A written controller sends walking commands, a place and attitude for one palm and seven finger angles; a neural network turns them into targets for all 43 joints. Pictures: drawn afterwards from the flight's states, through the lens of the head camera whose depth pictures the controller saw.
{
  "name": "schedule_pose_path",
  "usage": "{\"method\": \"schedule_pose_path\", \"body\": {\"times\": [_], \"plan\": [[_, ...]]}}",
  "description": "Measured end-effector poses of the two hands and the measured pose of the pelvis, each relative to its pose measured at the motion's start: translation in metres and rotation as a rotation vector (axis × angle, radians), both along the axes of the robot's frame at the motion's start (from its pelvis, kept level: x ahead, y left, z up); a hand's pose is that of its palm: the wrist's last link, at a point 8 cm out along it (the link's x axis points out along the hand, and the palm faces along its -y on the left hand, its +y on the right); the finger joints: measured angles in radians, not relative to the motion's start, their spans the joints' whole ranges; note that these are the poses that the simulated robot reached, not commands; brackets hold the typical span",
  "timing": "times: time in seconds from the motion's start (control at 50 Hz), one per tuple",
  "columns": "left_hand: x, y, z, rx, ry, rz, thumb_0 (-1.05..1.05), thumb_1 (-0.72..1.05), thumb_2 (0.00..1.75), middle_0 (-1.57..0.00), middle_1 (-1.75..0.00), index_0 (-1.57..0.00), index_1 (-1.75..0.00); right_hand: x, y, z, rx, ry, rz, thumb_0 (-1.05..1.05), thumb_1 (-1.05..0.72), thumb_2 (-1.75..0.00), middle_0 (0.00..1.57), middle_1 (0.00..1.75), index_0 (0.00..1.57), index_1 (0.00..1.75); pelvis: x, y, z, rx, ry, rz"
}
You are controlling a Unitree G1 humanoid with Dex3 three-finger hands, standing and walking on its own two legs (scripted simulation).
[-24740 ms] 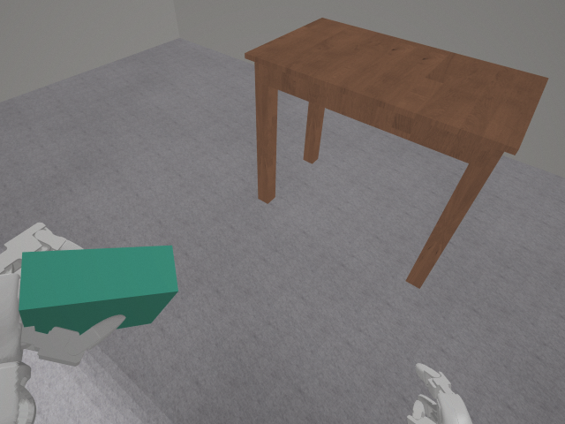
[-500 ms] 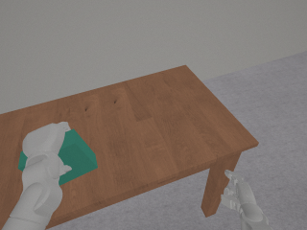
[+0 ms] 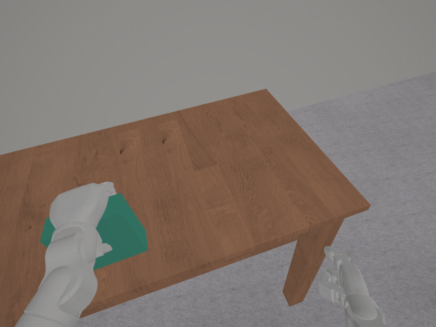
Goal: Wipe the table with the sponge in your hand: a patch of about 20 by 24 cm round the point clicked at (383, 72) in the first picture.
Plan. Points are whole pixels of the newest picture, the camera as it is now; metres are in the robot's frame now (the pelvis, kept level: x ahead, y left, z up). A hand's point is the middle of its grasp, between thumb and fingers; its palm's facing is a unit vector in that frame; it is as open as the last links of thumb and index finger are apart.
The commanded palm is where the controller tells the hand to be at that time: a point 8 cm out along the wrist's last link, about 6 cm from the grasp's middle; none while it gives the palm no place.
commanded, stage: move the sponge above the wiping area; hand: left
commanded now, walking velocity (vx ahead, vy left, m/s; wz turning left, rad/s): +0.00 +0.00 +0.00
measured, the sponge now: (105, 241) +0.24 +0.28 +0.02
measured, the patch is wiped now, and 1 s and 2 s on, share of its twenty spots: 0.00 0.00 0.00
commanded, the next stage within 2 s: none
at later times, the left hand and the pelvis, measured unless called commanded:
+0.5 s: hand (96, 225) +0.24 +0.27 +0.08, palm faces -0.01 -0.10 -0.99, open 9.4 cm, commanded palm +0.22 +0.27 +0.16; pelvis +0.00 -0.01 +0.00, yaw +0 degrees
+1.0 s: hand (93, 220) +0.24 +0.27 +0.09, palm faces +0.04 -0.07 -1.00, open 9.4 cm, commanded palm +0.22 +0.27 +0.16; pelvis +0.00 -0.01 +0.00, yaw -1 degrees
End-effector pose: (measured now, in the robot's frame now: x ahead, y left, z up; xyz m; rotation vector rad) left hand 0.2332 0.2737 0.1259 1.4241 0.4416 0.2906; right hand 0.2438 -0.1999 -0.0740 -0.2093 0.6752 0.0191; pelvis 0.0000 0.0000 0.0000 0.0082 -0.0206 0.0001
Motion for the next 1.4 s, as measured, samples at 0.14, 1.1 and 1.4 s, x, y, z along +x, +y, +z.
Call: {"method": "schedule_pose_path", "body": {"times": [0.14,1.1,1.4], "plan": [[0.009,-0.008,0.025,0.075,-0.159,-0.090,0.00,-0.43,1.05,-0.80,-1.39,-0.80,-1.38,-0.003,0.001,0.000,0.006,-0.001,-0.004,0.01,-0.91,-0.90,0.20,0.30,0.20,0.30,0.004,-0.003,0.001,-0.001,-0.003,-0.010],[-0.008,0.009,0.038,0.087,-0.190,0.031,0.00,-0.43,1.05,-0.80,-1.39,-0.80,-1.38,-0.008,-0.015,0.001,0.014,-0.013,-0.025,0.01,-0.91,-0.90,0.20,0.30,0.20,0.30,-0.002,-0.012,0.001,0.000,-0.028,-0.008],[-0.008,-0.015,0.019,0.044,-0.115,-0.079,0.00,-0.43,1.05,-0.80,-1.39,-0.80,-1.38,-0.003,0.000,0.006,0.022,-0.026,0.009,0.01,-0.91,-0.90,0.20,0.30,0.20,0.30,-0.002,-0.009,0.001,0.003,-0.023,-0.015]]}}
